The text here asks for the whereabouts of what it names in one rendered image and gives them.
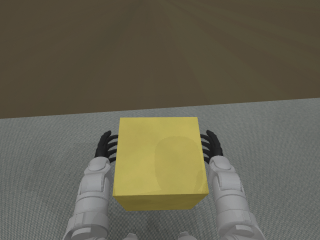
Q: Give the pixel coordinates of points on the carton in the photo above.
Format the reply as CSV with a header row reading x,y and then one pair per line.
x,y
159,164

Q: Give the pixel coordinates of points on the robot left forearm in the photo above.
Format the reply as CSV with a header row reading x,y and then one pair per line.
x,y
90,217

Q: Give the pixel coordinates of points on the right robot hand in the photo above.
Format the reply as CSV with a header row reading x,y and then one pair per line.
x,y
214,146

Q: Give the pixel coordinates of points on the left robot hand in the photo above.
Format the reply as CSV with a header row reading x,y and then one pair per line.
x,y
103,146

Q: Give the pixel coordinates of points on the robot right forearm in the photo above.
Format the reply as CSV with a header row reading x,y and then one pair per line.
x,y
233,213

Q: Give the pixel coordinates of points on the robot right shin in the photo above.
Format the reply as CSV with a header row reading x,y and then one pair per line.
x,y
182,234

